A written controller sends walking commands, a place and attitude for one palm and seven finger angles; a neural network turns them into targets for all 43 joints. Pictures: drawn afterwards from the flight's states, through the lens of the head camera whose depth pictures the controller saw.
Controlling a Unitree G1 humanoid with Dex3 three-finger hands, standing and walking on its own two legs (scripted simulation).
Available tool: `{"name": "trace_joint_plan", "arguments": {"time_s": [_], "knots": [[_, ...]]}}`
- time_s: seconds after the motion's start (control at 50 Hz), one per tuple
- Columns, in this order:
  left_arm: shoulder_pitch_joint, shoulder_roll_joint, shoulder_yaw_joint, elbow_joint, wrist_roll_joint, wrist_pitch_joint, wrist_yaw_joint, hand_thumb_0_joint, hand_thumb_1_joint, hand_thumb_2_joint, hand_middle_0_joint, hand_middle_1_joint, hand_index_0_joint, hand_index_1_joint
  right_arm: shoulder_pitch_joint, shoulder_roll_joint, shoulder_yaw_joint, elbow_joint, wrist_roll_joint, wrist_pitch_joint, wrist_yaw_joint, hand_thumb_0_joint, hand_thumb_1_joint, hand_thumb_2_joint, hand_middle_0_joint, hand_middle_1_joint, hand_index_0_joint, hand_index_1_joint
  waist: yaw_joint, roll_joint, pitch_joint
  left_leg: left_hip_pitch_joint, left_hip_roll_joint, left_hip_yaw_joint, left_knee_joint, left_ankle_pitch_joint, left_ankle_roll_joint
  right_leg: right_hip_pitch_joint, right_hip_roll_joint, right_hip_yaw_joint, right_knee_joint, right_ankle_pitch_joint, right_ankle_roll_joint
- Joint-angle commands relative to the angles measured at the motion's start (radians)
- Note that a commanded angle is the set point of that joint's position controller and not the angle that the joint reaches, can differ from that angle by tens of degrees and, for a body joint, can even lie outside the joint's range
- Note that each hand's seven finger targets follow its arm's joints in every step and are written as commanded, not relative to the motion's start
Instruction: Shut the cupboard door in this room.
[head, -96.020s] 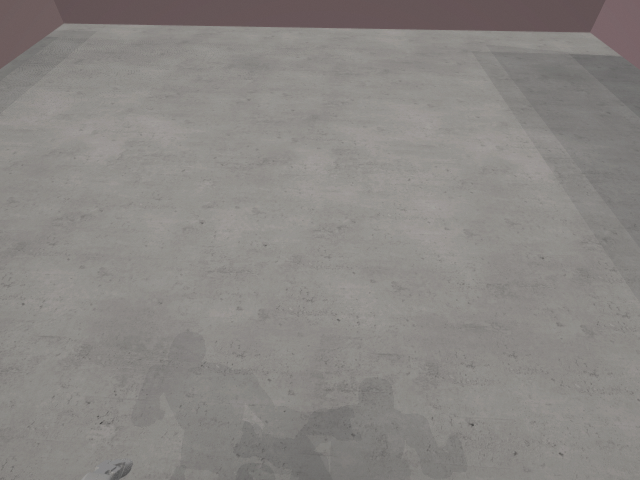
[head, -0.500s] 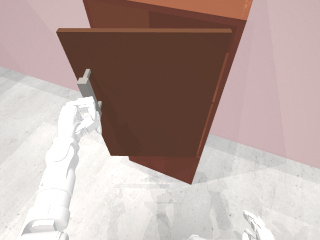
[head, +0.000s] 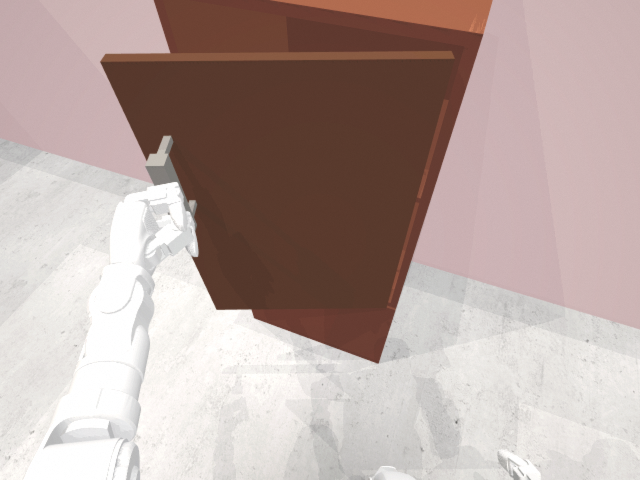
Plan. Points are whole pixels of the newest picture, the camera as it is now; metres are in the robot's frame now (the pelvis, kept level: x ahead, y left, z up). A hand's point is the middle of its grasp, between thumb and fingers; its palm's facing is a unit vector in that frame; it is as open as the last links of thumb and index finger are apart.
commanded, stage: push the door shut along its arc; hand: left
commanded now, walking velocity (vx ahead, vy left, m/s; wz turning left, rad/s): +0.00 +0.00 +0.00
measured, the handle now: (177, 188) +0.48 +0.21 +0.08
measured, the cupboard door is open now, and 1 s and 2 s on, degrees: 22 8 0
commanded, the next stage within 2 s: pull the fist back off the door in 1.90 s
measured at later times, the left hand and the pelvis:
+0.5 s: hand (198, 207) +0.45 +0.18 +0.08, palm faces -0.09 -1.00 -0.02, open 3.2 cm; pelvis +0.00 +0.01 -0.01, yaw +1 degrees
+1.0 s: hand (237, 173) +0.51 +0.13 +0.09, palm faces -0.24 -0.97 +0.00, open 3.1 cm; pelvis -0.01 +0.01 -0.02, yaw +0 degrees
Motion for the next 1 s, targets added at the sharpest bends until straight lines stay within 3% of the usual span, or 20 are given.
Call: {"name": "trace_joint_plan", "arguments": {"time_s": [0.0,0.04,0.08,0.12,0.18,0.2,0.22,0.24,0.26,0.28,0.36,0.42,0.52,0.54,0.56,0.64,0.68,0.76,0.92,0.98], "knots": [[-0.343,0.154,0.027,-0.120,-0.025,-0.028,-0.027,0.000,0.900,0.900,-1.300,-1.500,-1.300,-1.500,-0.011,-0.140,-0.045,-0.119,0.004,-0.043,-0.005,0.000,-0.900,-0.900,0.200,0.300,0.200,0.300,-0.009,-0.075,-0.240,-0.049,-0.019,-0.015,-0.132,0.127,0.008,0.258,0.004,0.058,-0.110,0.113,0.008],[-0.377,0.146,0.010,-0.107,-0.019,-0.015,-0.031,0.000,0.900,0.900,-1.300,-1.500,-1.300,-1.500,-0.013,-0.142,-0.041,-0.126,0.005,-0.039,-0.004,0.000,-0.900,-0.900,0.200,0.300,0.200,0.300,-0.011,-0.065,-0.232,-0.051,-0.022,-0.019,-0.136,0.108,0.008,0.242,0.002,0.057,-0.111,0.087,0.006],[-0.502,0.182,0.015,-0.118,-0.005,-0.029,-0.027,0.000,0.900,0.900,-1.300,-1.500,-1.300,-1.500,-0.010,-0.141,-0.038,-0.118,0.001,-0.038,-0.009,0.000,-0.900,-0.900,0.200,0.300,0.200,0.300,-0.029,-0.031,-0.244,-0.040,-0.021,-0.023,-0.126,0.107,0.009,0.223,0.001,0.058,-0.099,0.084,0.006],[-0.579,0.226,0.039,-0.117,0.005,-0.057,-0.025,0.000,0.900,0.900,-1.300,-1.500,-1.300,-1.500,-0.005,-0.140,-0.037,-0.112,-0.002,-0.036,-0.012,0.000,-0.900,-0.900,0.200,0.300,0.200,0.300,-0.034,-0.044,-0.285,-0.038,-0.020,-0.031,-0.115,0.109,0.012,0.231,0.004,0.064,-0.085,0.087,0.006],[-0.673,0.289,0.072,-0.118,0.010,-0.104,-0.034,0.000,0.900,0.900,-1.300,-1.500,-1.300,-1.500,-0.001,-0.138,-0.034,-0.099,-0.006,-0.039,-0.019,0.000,-0.900,-0.900,0.200,0.300,0.200,0.300,-0.034,0.026,-0.361,-0.015,-0.020,-0.033,-0.096,0.140,0.010,0.243,0.005,0.071,-0.057,0.125,0.002],[-0.706,0.263,0.045,-0.102,0.008,-0.111,-0.043,0.000,0.900,0.900,-1.300,-1.500,-1.300,-1.500,0.001,-0.135,-0.030,-0.092,-0.006,-0.041,-0.018,0.000,-0.900,-0.900,0.200,0.300,0.200,0.300,-0.047,0.033,-0.375,-0.009,-0.022,-0.034,-0.090,0.154,0.010,0.238,0.006,0.070,-0.049,0.147,0.002],[-0.691,0.277,0.060,-0.043,0.008,-0.111,-0.052,0.000,0.900,0.900,-1.300,-1.500,-1.300,-1.500,0.010,-0.138,-0.031,-0.084,-0.006,-0.041,-0.019,0.000,-0.900,-0.900,0.200,0.300,0.200,0.300,-0.040,0.019,-0.370,-0.024,-0.020,-0.040,-0.089,0.155,0.006,0.235,0.007,0.065,-0.043,0.148,-0.001],[-0.703,0.266,0.043,-0.009,0.011,-0.107,-0.064,0.000,0.900,0.900,-1.300,-1.500,-1.300,-1.500,0.013,-0.140,-0.030,-0.080,-0.005,-0.039,-0.017,0.000,-0.900,-0.900,0.200,0.300,0.200,0.300,-0.050,0.040,-0.363,-0.025,-0.019,-0.038,-0.084,0.152,0.005,0.213,0.009,0.063,-0.040,0.145,-0.001],[-0.737,0.267,0.041,0.012,0.008,-0.106,-0.072,0.000,0.900,0.900,-1.300,-1.500,-1.300,-1.500,0.027,-0.145,-0.031,-0.075,-0.006,-0.040,-0.020,0.000,-0.900,-0.900,0.200,0.300,0.200,0.300,-0.062,0.016,-0.371,-0.020,-0.020,-0.045,-0.079,0.166,0.008,0.207,0.011,0.056,-0.034,0.157,-0.001],[-0.769,0.268,0.031,0.005,0.011,-0.109,-0.084,0.000,0.900,0.900,-1.300,-1.500,-1.300,-1.500,0.029,-0.146,-0.033,-0.072,-0.005,-0.041,-0.019,0.000,-0.900,-0.900,0.200,0.300,0.200,0.300,-0.062,0.052,-0.389,-0.004,-0.016,-0.048,-0.078,0.185,0.004,0.194,0.010,0.056,-0.028,0.173,-0.001],[-0.821,0.255,0.016,0.069,0.000,-0.104,-0.115,0.000,0.900,0.900,-1.300,-1.500,-1.300,-1.500,0.061,-0.158,-0.034,-0.062,-0.007,-0.041,-0.018,0.000,-0.900,-0.900,0.200,0.300,0.200,0.300,-0.081,0.051,-0.411,0.014,-0.016,-0.059,-0.061,0.239,0.003,0.170,0.017,0.046,-0.017,0.211,-0.005],[-0.821,0.273,0.032,0.127,-0.006,-0.102,-0.139,0.000,0.900,0.900,-1.300,-1.500,-1.300,-1.500,0.084,-0.168,-0.039,-0.049,-0.007,-0.035,-0.016,0.000,-0.900,-0.900,0.200,0.300,0.200,0.300,-0.086,-0.014,-0.406,-0.008,-0.009,-0.065,-0.055,0.250,0.004,0.167,0.018,0.044,-0.014,0.228,-0.003],[-0.874,0.263,0.017,0.156,-0.004,-0.111,-0.166,0.000,0.900,0.900,-1.300,-1.500,-1.300,-1.500,0.109,-0.174,-0.042,-0.040,-0.013,-0.029,-0.011,0.000,-0.900,-0.900,0.200,0.300,0.200,0.300,-0.095,0.041,-0.426,0.018,-0.007,-0.072,-0.044,0.280,0.000,0.124,0.020,0.040,-0.003,0.230,-0.005],[-0.881,0.255,0.009,0.170,-0.003,-0.109,-0.170,0.000,0.900,0.900,-1.300,-1.500,-1.300,-1.500,0.117,-0.174,-0.041,-0.037,-0.014,-0.027,-0.009,0.000,-0.900,-0.900,0.200,0.300,0.200,0.300,-0.107,0.015,-0.418,0.011,-0.006,-0.073,-0.043,0.275,0.002,0.119,0.021,0.036,-0.005,0.226,-0.003],[-0.878,0.290,0.036,0.180,-0.004,-0.113,-0.172,0.000,0.900,0.900,-1.300,-1.500,-1.300,-1.500,0.124,-0.179,-0.042,-0.037,-0.015,-0.024,-0.010,0.000,-0.900,-0.900,0.200,0.300,0.200,0.300,-0.097,0.033,-0.421,0.004,-0.009,-0.072,-0.037,0.292,0.003,0.129,0.022,0.037,0.000,0.236,-0.007],[-0.935,0.298,0.023,0.218,0.015,-0.103,-0.179,0.000,0.900,0.900,-1.300,-1.500,-1.300,-1.500,0.136,-0.181,-0.042,-0.033,-0.013,-0.014,-0.005,0.000,-0.900,-0.900,0.200,0.300,0.200,0.300,-0.122,0.033,-0.392,-0.027,-0.006,-0.073,-0.039,0.224,0.005,0.085,0.022,0.040,-0.007,0.182,-0.003],[-0.961,0.309,0.026,0.216,0.021,-0.108,-0.179,0.000,0.900,0.900,-1.300,-1.500,-1.300,-1.500,0.148,-0.184,-0.043,-0.031,-0.016,-0.013,-0.004,0.000,-0.900,-0.900,0.200,0.300,0.200,0.300,-0.124,0.051,-0.419,0.000,-0.004,-0.083,-0.034,0.251,0.003,0.070,0.024,0.035,0.001,0.186,-0.005],[-1.041,0.266,-0.023,0.251,0.022,-0.102,-0.192,0.000,0.900,0.900,-1.300,-1.500,-1.300,-1.500,0.168,-0.188,-0.043,-0.018,-0.018,-0.012,-0.003,0.000,-0.900,-0.900,0.200,0.300,0.200,0.300,-0.163,0.066,-0.396,0.013,-0.001,-0.096,-0.020,0.247,0.005,0.001,0.028,0.027,0.002,0.154,-0.005],[-1.118,0.407,0.072,0.361,0.044,-0.065,-0.191,0.000,0.900,0.900,-1.300,-1.500,-1.300,-1.500,0.200,-0.202,-0.032,-0.014,-0.023,-0.007,-0.004,0.000,-0.900,-0.900,0.200,0.300,0.200,0.300,-0.178,0.029,-0.427,-0.103,-0.007,-0.084,0.004,0.185,0.018,0.041,0.028,0.049,0.008,0.145,0.001],[-1.133,0.447,0.092,0.362,0.060,-0.072,-0.198,0.000,0.900,0.900,-1.300,-1.500,-1.300,-1.500,0.211,-0.202,-0.032,-0.024,-0.028,-0.004,-0.002,0.000,-0.900,-0.900,0.200,0.300,0.200,0.300,-0.175,0.067,-0.482,-0.101,-0.008,-0.079,0.025,0.236,0.017,0.052,0.028,0.054,0.028,0.193,0.000]]}}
